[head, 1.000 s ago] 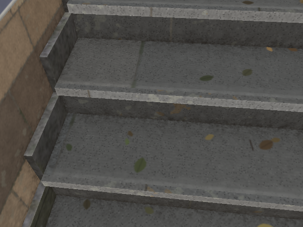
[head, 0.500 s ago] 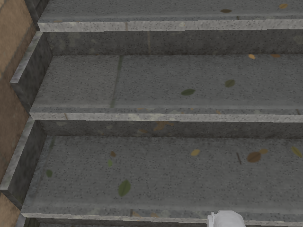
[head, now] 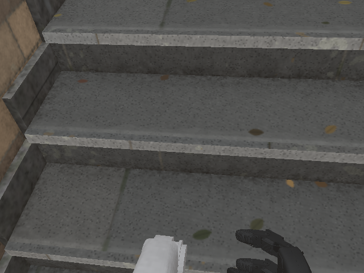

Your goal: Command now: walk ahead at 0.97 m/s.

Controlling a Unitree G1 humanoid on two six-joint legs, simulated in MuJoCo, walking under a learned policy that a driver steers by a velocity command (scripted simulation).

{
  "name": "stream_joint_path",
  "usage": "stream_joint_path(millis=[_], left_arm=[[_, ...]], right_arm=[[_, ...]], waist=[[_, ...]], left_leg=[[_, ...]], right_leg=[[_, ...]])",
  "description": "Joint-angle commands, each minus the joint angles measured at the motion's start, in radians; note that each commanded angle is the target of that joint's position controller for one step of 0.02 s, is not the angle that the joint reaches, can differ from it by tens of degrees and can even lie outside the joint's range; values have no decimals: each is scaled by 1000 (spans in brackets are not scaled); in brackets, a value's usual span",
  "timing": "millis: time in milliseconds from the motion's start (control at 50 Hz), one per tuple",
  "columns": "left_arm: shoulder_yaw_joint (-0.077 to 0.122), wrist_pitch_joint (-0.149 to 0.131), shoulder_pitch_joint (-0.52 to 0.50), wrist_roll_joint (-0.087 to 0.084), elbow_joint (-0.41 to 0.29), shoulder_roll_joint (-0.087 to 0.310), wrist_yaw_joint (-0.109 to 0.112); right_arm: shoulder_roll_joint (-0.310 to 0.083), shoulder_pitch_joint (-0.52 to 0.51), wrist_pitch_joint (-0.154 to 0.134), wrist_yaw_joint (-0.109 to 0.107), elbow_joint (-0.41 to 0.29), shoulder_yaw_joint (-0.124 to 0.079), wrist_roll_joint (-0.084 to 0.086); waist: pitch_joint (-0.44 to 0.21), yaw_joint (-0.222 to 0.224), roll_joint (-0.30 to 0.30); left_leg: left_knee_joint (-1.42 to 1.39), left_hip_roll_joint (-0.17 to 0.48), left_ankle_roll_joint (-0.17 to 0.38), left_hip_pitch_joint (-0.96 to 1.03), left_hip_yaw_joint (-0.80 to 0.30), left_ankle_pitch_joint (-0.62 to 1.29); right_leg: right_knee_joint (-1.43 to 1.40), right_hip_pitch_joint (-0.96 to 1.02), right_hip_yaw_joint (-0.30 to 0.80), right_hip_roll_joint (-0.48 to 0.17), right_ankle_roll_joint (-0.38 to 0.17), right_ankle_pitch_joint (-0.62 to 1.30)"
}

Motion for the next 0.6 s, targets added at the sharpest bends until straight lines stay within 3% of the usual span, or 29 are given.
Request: stream_joint_path(millis=[20,40,60,80,100,120,140,160,180,200,220,240,260,280,300,320,360,380,400,420,440,460,480,500,520,540,560,580,600], left_arm=[[2,1,103,-37,-6,85,49],[-5,11,121,-55,6,67,64],[-10,10,56,-72,-37,74,77],[4,4,95,-77,-54,162,88],[28,-11,52,-44,-85,265,90],[51,-19,-2,-48,-113,309,77],[64,-30,-80,-59,-159,308,56],[62,-54,-99,-78,-214,223,27],[76,-77,-214,-36,-256,185,4],[67,-92,-271,38,-349,124,-15],[36,-86,-370,55,-426,25,-27],[10,-67,-424,52,-477,-59,-19],[-20,-37,-453,49,-503,-126,-8],[-56,-9,-417,36,-505,-196,4],[-71,16,-472,23,-539,-209,14],[-71,29,-503,3,-569,-161,22],[-78,51,-650,-32,-629,-125,51],[-83,58,-721,-37,-663,-112,63],[-106,63,-813,-23,-714,-116,69],[-113,62,-784,-43,-706,-74,59],[-112,63,-739,-44,-691,-48,47],[-89,54,-640,-56,-621,-20,37],[-60,66,-494,-34,-583,32,46],[-34,81,-409,-26,-555,79,42],[-13,58,-328,-15,-548,132,27],[25,49,-291,5,-510,234,29],[84,51,-207,36,-416,363,36],[90,52,-254,26,-384,298,29],[71,37,-317,4,-331,204,20]], right_arm=[[-60,-258,-5,20,-141,15,1],[-86,-283,-8,26,-149,20,13],[-68,-180,-11,30,-97,19,26],[-72,-87,-9,23,-68,17,38],[-133,114,6,9,-27,-15,44],[-215,230,10,7,14,-45,30],[-279,340,-4,14,60,-73,-1],[-359,424,-6,11,145,-108,-6],[-400,445,10,-4,179,-144,-26],[-309,311,1,-6,220,-140,10],[-211,323,-17,-12,284,-113,17],[-148,367,-41,-14,352,-104,-10],[-87,404,-63,-14,420,-91,-31],[-88,433,-79,-12,450,-88,-47],[-92,452,-98,1,475,-83,-45],[-111,399,-102,15,461,-77,-36],[-151,418,-116,28,480,-68,-21],[-172,448,-127,26,488,-63,-6],[-177,463,-130,33,499,-55,14],[-193,454,-126,13,479,-57,45],[-216,445,-125,-4,457,-56,79],[-261,533,-151,-15,420,-54,114],[-415,537,-159,-17,400,-95,93],[-521,518,-155,-22,360,-135,74],[-555,434,-147,-5,299,-166,57],[-508,390,-171,27,249,-183,34],[-267,390,-192,57,173,-159,31],[-191,405,-187,55,111,-140,-13],[-120,279,-175,50,28,-120,-35]], waist=[[155,2,-42],[137,13,-50],[9,-47,-50],[-134,-81,-111],[-212,-210,-228],[-262,-269,-263],[-310,-318,-207],[-327,-278,-35],[-329,-300,251],[-215,-187,79],[-95,-134,-27],[15,-86,-113],[90,-49,-139],[126,-25,-113],[162,-20,-50],[214,20,-38],[263,23,-15],[288,23,-46],[286,25,-67],[231,39,-100],[122,38,-119],[-60,32,-106],[-215,91,13],[-307,142,125],[-316,202,194],[-362,198,199],[-343,125,-229],[-344,56,-65],[-175,-7,13]], left_leg=[[-323,86,-5,80,222,-107],[-528,85,2,288,281,-144],[-719,22,20,640,327,-139],[-741,-61,22,855,337,-183],[-787,-41,40,897,260,-310],[-891,-61,63,908,218,-433],[-1044,-34,99,1075,122,-386],[-1336,129,151,1259,-337,-664],[-1802,294,259,1336,-995,-831],[-1842,304,203,1295,-1036,-830],[-1779,318,194,1165,-891,-715],[-1739,317,169,1093,-735,-574],[-1709,276,129,1036,-571,-439],[-1724,253,73,1028,-415,-284],[-1763,270,57,1035,-354,-245],[-1827,250,12,964,-239,-220],[-1937,260,28,864,-181,-232],[-1979,242,16,835,-141,-230],[-2070,203,-4,749,-73,-178],[-2184,162,2,583,16,2],[-2230,145,39,465,19,270],[-2074,177,66,589,23,1007],[-1871,230,84,900,36,1464],[-1649,265,85,1151,19,1765],[-1370,281,64,1309,-26,1798],[-1072,238,52,1225,-73,1699],[-492,-61,-57,761,-123,235],[-75,-51,-30,541,-264,162],[67,-1,-3,386,-215,218]], right_leg=[[-475,-90,186,-207,-5,386],[-523,-89,111,-180,1,645],[-423,-128,18,-168,-17,1214],[-264,-82,14,-200,-41,1814],[-63,84,43,-300,-84,2118],[143,208,56,-334,-99,2200],[402,140,47,-308,-103,2049],[687,-190,87,-155,-85,1659],[1235,-506,130,120,-50,552],[1569,-715,275,65,-73,499],[1707,-815,252,50,-94,479],[1789,-940,239,33,-122,400],[1856,-1046,265,19,-131,318],[1956,-1125,284,36,-143,252],[2045,-1229,299,35,-153,134],[1892,-1231,270,12,-140,67],[1974,-1289,183,-3,-115,-64],[1881,-1294,127,-36,-100,-65],[1643,-1181,21,-86,-92,-47],[1258,-762,-100,-91,-69,60],[1034,-324,-137,-75,-60,168],[1053,-66,-204,14,-62,161],[963,-84,-173,36,-70,6],[842,-162,-146,54,-73,-102],[556,-168,-93,58,-77,-64],[436,-52,111,46,-92,-169],[71,191,743,-284,-235,173],[-66,179,983,-365,-224,40],[-45,61,851,-346,-189,-228]])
